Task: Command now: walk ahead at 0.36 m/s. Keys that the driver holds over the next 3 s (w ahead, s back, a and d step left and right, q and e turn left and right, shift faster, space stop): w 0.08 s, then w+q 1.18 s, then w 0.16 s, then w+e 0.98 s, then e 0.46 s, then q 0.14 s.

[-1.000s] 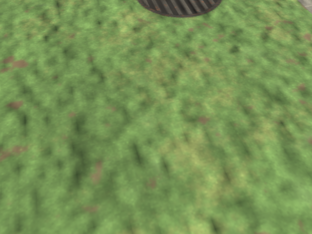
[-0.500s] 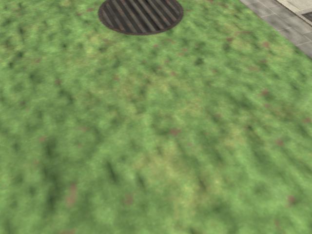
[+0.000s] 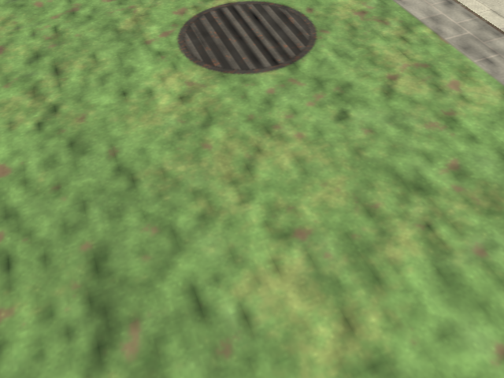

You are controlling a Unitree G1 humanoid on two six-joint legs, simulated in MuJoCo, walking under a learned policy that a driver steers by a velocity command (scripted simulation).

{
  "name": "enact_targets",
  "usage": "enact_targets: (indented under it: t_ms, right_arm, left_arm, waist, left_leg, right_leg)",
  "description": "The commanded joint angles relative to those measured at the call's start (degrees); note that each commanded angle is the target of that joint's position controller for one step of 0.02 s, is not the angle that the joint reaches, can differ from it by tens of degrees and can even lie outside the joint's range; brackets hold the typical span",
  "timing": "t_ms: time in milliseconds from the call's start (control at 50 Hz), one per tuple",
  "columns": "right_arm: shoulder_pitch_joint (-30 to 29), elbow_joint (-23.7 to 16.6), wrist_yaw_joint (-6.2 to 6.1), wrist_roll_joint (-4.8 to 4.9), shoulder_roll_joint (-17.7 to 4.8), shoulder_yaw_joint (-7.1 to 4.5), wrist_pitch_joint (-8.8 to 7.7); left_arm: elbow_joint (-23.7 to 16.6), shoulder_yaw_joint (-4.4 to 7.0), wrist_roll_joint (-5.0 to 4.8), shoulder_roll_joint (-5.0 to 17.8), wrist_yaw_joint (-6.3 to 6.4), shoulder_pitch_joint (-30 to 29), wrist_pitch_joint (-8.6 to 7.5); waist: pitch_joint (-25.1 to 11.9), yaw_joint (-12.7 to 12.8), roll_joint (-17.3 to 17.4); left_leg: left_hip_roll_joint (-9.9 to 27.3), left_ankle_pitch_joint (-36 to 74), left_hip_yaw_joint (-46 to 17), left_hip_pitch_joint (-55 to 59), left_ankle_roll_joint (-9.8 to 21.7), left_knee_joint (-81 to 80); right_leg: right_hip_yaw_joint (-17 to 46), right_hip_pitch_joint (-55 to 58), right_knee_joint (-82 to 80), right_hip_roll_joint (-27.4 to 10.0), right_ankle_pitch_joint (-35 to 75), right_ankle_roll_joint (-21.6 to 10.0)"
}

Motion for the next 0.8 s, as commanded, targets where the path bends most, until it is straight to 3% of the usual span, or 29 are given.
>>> enact_targets:
  t_ms: [20,60,100,180,240,280,300,340,360,380,400,420,440,460,480,500,520,560,620,700,760,800]
  right_arm:
    - [-8.95,-7.88,0.63,0.99,-6.22,-1.39,-3.5]
    - [-10.69,-7.87,1.54,0.0,-5.6,-1.49,-3.82]
    - [-11.29,-7.94,2.82,-0.15,-3.73,-1.05,-3.41]
    - [-17.95,-10.53,3.82,-0.23,-0.75,0.51,-2.62]
    - [-21.18,-12.33,4.1,0.14,-2.0,0.53,-2.32]
    - [-22.17,-13.32,4.48,0.23,-3.25,0.22,-2.23]
    - [-21.91,-13.63,4.71,0.06,-3.92,-0.06,-2.29]
    - [-17.6,-13.23,4.84,-0.24,-6.04,-1.22,-2.07]
    - [-10.27,-11.44,4.69,-0.12,-7.98,-2.47,-1.76]
    - [-1.49,-9.16,4.04,0.06,-10.61,-4.06,-1.25]
    - [6.34,-8.17,2.9,-0.3,-15.37,-5.5,-0.57]
    - [4.41,-9.31,3.14,-0.07,-16.46,-5.09,-0.92]
    - [3.26,-9.41,3.07,-0.56,-12.15,-4.05,-1.17]
    - [1.21,-9.39,2.84,-1.02,-10.15,-3.53,-1.47]
    - [-2.48,-10.01,2.9,-1.17,-9.63,-3.33,-1.92]
    - [-5.3,-10.88,2.91,-1.64,-8.41,-2.98,-2.31]
    - [-6.98,-11.72,2.81,-2.12,-7.93,-2.78,-2.36]
    - [-6.96,-11.78,2.58,-1.49,-7.72,-2.88,-2.61]
    - [-3.9,-10.91,1.54,-1.12,-9.31,-3.34,-2.67]
    - [0.52,-9.56,0.5,-0.29,-10.33,-3.66,-1.64]
    - [3.7,-8.42,0.22,0.12,-10.38,-3.74,-0.9]
    - [4.81,-8.17,0.0,0.11,-9.82,-3.61,-0.32]
  left_arm:
    - [-0.94,1.52,0.67,7.79,-0.05,8.4,-1.73]
    - [-1.15,0.6,0.55,6.2,-0.03,6.37,-1.27]
    - [-0.81,-0.06,0.76,4.84,0.21,6.8,-0.37]
    - [-0.61,0.18,1.02,7.67,1.41,6.82,-0.04]
    - [0.46,0.55,0.68,9.43,1.47,8.18,-0.56]
    - [0.95,0.7,0.18,9.46,1.31,7.85,-0.56]
    - [0.88,0.84,0.17,9.75,1.3,7.25,-0.41]
    - [0.34,1.4,0.61,11.38,1.63,6.24,0.32]
    - [-0.15,1.55,0.93,11.8,1.98,5.42,1.08]
    - [-0.94,1.36,1.1,11.61,2.47,5.42,1.52]
    - [-3.33,0.38,2.05,8.66,2.68,7.04,1.09]
    - [-4.56,-1.82,1.76,2.8,1.58,10.46,-0.92]
    - [-5.74,-0.25,-0.06,9.03,0.64,4.79,-3.01]
    - [-7.5,-0.06,-1.68,10.4,0.35,0.05,-3.99]
    - [-8.06,-0.26,-0.95,9.45,0.8,-1.72,-4.45]
    - [-7.88,0.24,0.32,9.79,1.36,-1.75,-4.08]
    - [-7.91,0.42,0.94,9.64,1.45,-0.66,-3.28]
    - [-8.59,0.34,1.78,8.43,1.59,0.09,-1.87]
    - [-11.44,0.01,2.34,7.2,2.08,-6.09,-1.03]
    - [-14.04,-0.88,1.89,5.14,1.48,-15.33,-1.89]
    - [-15.57,-0.74,0.84,6.14,0.61,-19.62,-2.53]
    - [-16.23,-0.32,0.63,7.4,-0.03,-20.75,-3.07]
  waist:
    - [3.43,3.34,-8.02]
    - [4.26,2.41,-5.48]
    - [3.73,2.06,-6.97]
    - [5.78,3.62,-6.23]
    - [7.25,4.04,-7.18]
    - [7.93,3.21,-6.76]
    - [7.27,2.35,-6.7]
    - [2.39,-0.8,-8.37]
    - [-2.06,-4.74,-8.68]
    - [-6.73,-8.94,-7.25]
    - [-13.3,-9.82,2.73]
    - [-21.69,-5.11,13.64]
    - [-18.27,-7.75,7.5]
    - [-10.02,-6.74,4.3]
    - [-4.84,-3.85,-2.5]
    - [-3.25,-1.71,-3.16]
    - [-2.34,0.17,-1.93]
    - [-1.5,1.24,-0.36]
    - [1.08,-0.42,-0.49]
    - [1.01,-4.4,0.69]
    - [0.74,-5.97,1.64]
    - [0.29,-5.84,2.34]
  left_leg:
    - [1.68,-0.4,-3.2,-35.83,2.37,20.15]
    - [4.86,7.72,-2.05,-36.81,3.11,17.38]
    - [5.17,12.54,0.45,-33.24,1.94,12.89]
    - [3.45,23.62,3.75,-25.33,-0.34,-2.42]
    - [1.93,28.5,4.35,-19.48,0.63,-9.82]
    - [1.54,28.2,3.73,-19.44,2.56,-12.44]
    - [0.73,26.94,4.26,-18.44,3.75,-13.19]
    - [-2.45,22.62,6.75,-11.99,6.09,-12.19]
    - [-4.81,21.36,8.15,-3.63,7.42,-12.27]
    - [-5.58,21.3,6.59,10.02,9.16,-12.92]
    - [5.85,15.6,-12.84,28.73,13.99,-14.05]
    - [18.61,1.89,-46.56,40.01,24.11,-26.63]
    - [17.15,-2.87,-45.94,36.9,21.0,-30.98]
    - [15.03,0.71,-36.41,28.6,18.34,-31.33]
    - [12.51,7.93,-29.92,18.58,16.97,-32.07]
    - [10.29,14.52,-25.16,12.14,16.02,-32.54]
    - [8.65,17.7,-22.91,7.4,16.05,-33.87]
    - [7.63,21.68,-20.09,1.97,17.17,-35.42]
    - [5.51,23.44,-16.18,-1.95,16.51,-36.18]
    - [2.47,20.9,-13.82,-2.21,12.65,-33.63]
    - [3.76,18.57,-17.58,1.88,12.1,-30.46]
    - [4.9,18.7,-21.3,6.7,11.73,-26.53]
  right_leg:
    - [33.14,23.75,-18.36,-20.91,-0.14,-13.37]
    - [24.49,22.42,-19.93,-18.45,8.09,-10.03]
    - [16.44,19.65,-21.4,-15.45,17.14,-8.31]
    - [5.68,10.9,-24.59,-12.5,20.02,-6.85]
    - [2.35,8.96,-26.72,-14.16,19.26,-6.4]
    - [0.39,12.43,-25.42,-15.73,23.13,-5.44]
    - [-0.89,14.49,-23.08,-16.16,30.25,-4.72]
    - [-3.25,18.18,-13.89,-16.42,51.92,-3.04]
    - [-5.09,17.58,-3.84,-15.41,60.0,-1.88]
    - [-6.3,10.19,9.39,-13.58,58.97,-0.02]
    - [-7.04,-7.88,30.12,-8.95,35.57,2.45]
    - [2.0,-25.02,48.93,2.52,-11.14,4.76]
    - [10.16,-31.04,52.39,-1.04,-9.08,3.24]
    - [8.57,-32.45,50.11,-3.55,-4.64,1.99]
    - [8.0,-30.35,44.59,-6.09,-0.64,1.73]
    - [8.04,-26.56,39.85,-8.0,1.52,1.93]
    - [8.3,-23.44,38.22,-8.88,2.59,2.3]
    - [7.22,-21.73,34.3,-9.29,3.52,4.07]
    - [5.96,-24.07,24.11,-8.52,11.71,6.59]
    - [5.15,-19.45,6.13,-4.73,25.17,7.28]
    - [6.08,-18.03,0.64,-2.95,25.25,7.05]
    - [7.1,-17.76,-2.87,-2.07,21.3,6.23]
